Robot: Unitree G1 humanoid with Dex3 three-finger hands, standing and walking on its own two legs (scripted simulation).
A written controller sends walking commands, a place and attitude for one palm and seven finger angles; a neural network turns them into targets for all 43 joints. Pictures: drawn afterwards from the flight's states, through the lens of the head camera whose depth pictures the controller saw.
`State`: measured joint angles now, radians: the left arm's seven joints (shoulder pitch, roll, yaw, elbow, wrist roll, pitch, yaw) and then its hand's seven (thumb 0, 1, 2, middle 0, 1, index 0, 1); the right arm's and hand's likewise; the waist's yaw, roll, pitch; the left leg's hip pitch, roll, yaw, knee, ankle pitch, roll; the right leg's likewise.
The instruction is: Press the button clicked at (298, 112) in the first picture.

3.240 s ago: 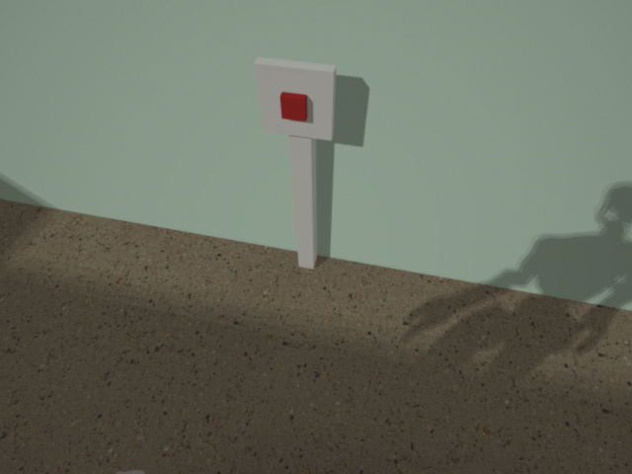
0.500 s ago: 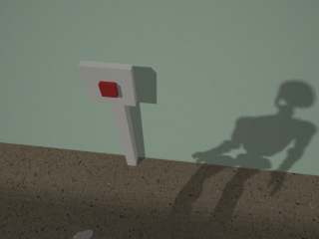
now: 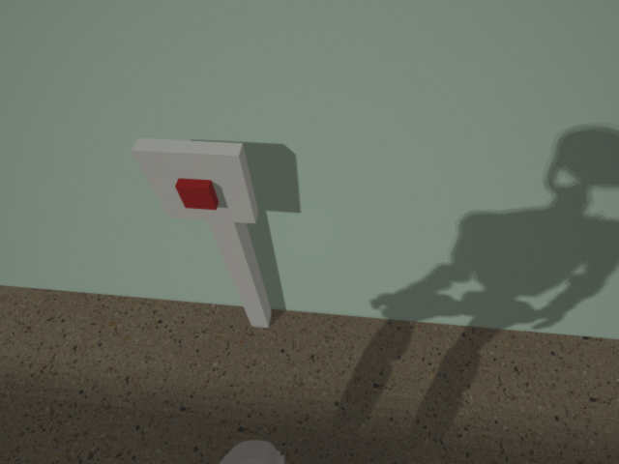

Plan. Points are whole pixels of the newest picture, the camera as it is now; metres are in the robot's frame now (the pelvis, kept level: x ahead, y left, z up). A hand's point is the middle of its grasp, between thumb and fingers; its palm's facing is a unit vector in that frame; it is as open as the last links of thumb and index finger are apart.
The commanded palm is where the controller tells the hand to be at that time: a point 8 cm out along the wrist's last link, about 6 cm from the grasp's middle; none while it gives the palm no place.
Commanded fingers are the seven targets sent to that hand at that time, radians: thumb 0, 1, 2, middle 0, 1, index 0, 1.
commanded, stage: come to a stop and stand still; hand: left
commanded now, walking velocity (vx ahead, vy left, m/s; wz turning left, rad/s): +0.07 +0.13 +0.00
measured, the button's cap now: (198, 193) +0.53 +0.25 -0.03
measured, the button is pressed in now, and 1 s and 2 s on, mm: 0 0 0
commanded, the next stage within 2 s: look again from close up in 0.64 s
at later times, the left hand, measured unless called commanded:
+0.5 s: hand out of the picture +0.00 +0.21 -0.17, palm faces +0.01 -0.98 -0.18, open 7.4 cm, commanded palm none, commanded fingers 0.00 0.90 0.90 -0.20 -0.30 -0.20 -0.30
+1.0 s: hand out of the picture +0.01 +0.21 -0.18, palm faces -0.01 -0.98 -0.20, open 7.3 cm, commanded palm none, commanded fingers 0.00 0.90 0.90 -0.20 -0.30 -0.20 -0.30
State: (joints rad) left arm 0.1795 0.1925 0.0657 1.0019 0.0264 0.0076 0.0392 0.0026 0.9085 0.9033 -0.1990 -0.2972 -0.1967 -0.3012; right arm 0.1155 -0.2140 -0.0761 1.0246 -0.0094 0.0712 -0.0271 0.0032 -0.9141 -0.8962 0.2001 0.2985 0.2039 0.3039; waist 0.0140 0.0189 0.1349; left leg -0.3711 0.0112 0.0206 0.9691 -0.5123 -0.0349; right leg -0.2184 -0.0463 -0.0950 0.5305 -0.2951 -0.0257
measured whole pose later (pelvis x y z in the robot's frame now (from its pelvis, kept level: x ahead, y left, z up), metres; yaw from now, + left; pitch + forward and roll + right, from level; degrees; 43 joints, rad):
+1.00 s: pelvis -0.01 +0.04 +0.00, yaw -1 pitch -2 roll +0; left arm 0.27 0.15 -0.01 1.11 0.02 -0.01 0.04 0.01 0.92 0.90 -0.20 -0.30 -0.20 -0.30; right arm 0.28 -0.17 0.00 1.07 -0.02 -0.01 -0.02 0.01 -0.92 -0.90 0.20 0.30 0.20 0.30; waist -0.01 0.01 0.03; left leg -0.19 0.00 0.06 0.51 -0.29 0.02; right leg -0.20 -0.06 -0.06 0.50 -0.26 0.03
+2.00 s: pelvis +0.04 +0.04 +0.00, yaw -2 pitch +0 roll +0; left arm 0.27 0.15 0.02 1.07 0.01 -0.01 0.05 0.02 0.95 0.90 -0.20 -0.30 -0.20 -0.30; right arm 0.31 -0.09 0.00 1.12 -0.01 -0.01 -0.05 0.02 -0.93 -0.90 0.20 0.30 0.20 0.30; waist 0.00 -0.01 0.05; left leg -0.12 0.00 0.06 0.48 -0.34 0.02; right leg -0.21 -0.04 -0.10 0.53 -0.30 -0.01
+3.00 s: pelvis +0.03 +0.03 +0.00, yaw -2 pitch -1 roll +0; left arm 0.27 0.14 -0.01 1.13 0.01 -0.02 0.03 0.01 0.92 0.90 -0.20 -0.30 -0.20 -0.30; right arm 0.28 -0.13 0.02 1.14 -0.01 -0.02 -0.03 0.01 -0.91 -0.90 0.20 0.30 0.20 0.30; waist 0.00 0.00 0.06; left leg -0.13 0.00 0.06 0.44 -0.31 0.01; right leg -0.20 -0.03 -0.10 0.48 -0.27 -0.02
